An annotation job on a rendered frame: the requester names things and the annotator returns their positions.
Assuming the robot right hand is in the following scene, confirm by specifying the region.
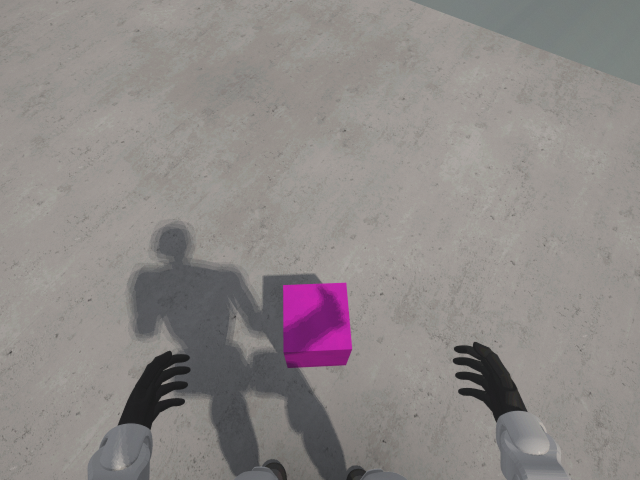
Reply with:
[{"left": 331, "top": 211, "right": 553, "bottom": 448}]
[{"left": 453, "top": 342, "right": 528, "bottom": 423}]

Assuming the carton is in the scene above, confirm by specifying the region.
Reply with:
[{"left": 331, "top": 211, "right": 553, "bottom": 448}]
[{"left": 283, "top": 283, "right": 352, "bottom": 368}]

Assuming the robot right forearm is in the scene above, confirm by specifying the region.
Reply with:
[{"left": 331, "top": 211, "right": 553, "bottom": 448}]
[{"left": 496, "top": 411, "right": 572, "bottom": 480}]

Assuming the robot left hand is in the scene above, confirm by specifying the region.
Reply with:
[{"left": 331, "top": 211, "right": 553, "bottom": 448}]
[{"left": 118, "top": 351, "right": 191, "bottom": 430}]

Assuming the robot left forearm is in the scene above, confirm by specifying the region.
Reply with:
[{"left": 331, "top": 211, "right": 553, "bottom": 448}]
[{"left": 88, "top": 423, "right": 153, "bottom": 480}]

